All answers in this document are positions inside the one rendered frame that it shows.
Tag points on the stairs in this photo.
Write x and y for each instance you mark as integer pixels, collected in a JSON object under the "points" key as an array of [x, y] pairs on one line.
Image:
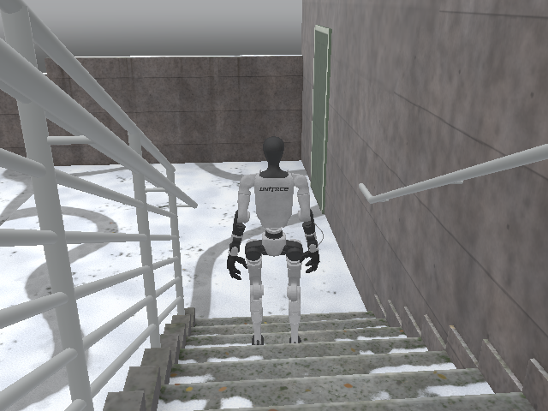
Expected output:
{"points": [[344, 362]]}

